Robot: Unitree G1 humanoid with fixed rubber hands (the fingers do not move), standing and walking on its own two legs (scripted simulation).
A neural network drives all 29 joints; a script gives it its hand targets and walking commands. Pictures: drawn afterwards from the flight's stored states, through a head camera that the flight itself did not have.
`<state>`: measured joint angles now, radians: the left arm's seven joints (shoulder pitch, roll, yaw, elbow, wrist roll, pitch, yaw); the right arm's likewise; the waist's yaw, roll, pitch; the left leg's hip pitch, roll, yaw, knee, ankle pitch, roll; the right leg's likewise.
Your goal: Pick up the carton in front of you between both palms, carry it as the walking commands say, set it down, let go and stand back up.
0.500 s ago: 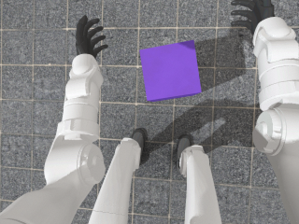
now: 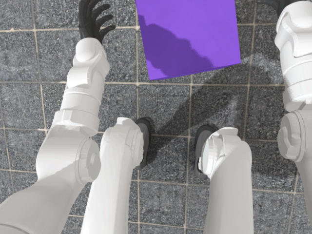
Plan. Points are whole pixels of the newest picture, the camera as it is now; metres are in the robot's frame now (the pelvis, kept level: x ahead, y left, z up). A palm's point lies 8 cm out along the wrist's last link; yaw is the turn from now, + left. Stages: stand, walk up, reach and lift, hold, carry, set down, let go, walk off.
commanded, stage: reach and lift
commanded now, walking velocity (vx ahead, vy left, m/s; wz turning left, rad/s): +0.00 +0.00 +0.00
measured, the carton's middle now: (185, 38) +0.53 -0.04 -0.33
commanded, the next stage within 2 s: none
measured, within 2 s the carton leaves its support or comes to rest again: leaves its support in 1.14 s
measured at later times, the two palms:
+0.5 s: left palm (112, 34) +0.52 +0.16 -0.26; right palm (257, 19) +0.55 -0.21 -0.28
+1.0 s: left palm (123, 33) +0.52 +0.12 -0.24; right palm (249, 16) +0.56 -0.18 -0.25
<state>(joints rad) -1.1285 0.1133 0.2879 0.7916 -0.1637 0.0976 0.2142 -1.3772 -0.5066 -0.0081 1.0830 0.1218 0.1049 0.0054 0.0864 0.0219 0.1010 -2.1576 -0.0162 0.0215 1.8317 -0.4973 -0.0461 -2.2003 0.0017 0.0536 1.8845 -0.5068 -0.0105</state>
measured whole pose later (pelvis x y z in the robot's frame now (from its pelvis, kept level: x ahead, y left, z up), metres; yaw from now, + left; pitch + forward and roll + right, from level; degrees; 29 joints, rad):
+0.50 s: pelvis -0.01 +0.00 -0.09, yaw +1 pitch +36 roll +5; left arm -1.44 0.23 0.16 1.10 -0.32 0.04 0.21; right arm -1.58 -0.55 0.13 1.23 0.22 0.05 -0.01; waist 0.06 0.09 0.40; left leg -2.26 -0.06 0.01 2.15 -0.53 -0.07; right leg -2.29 -0.03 0.05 2.22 -0.56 -0.02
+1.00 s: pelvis -0.01 +0.00 -0.08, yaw +1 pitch +37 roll +5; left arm -1.47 0.12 0.38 1.11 -0.10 0.07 0.21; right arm -1.66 -0.43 0.08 1.34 0.10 0.10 -0.02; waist 0.05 0.08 0.35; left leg -2.26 -0.05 0.02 2.13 -0.52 -0.07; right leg -2.30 -0.01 0.05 2.19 -0.55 -0.02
